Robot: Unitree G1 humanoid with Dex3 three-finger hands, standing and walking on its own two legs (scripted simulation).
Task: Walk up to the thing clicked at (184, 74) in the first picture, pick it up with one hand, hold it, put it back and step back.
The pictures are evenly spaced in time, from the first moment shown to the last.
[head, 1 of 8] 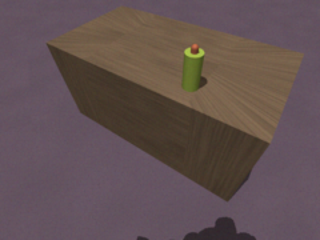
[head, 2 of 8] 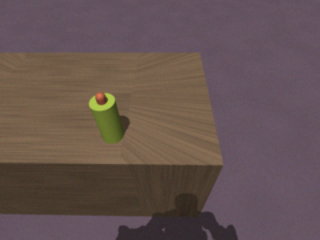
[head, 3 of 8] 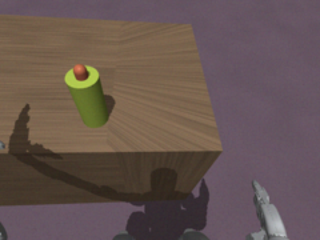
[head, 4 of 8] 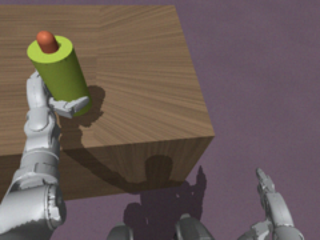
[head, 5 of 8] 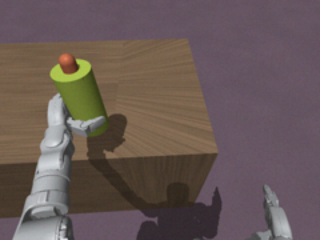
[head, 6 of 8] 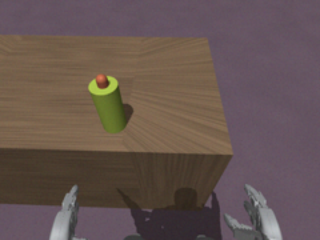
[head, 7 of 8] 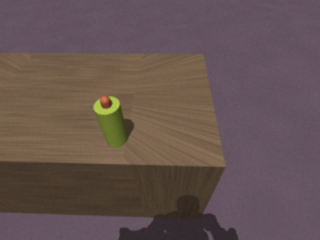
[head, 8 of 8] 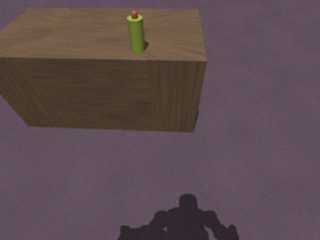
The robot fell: no
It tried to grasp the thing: yes
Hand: left
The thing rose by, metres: 0.24
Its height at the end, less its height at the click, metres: +0.00
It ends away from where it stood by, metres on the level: 0.02
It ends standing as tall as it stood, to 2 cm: yes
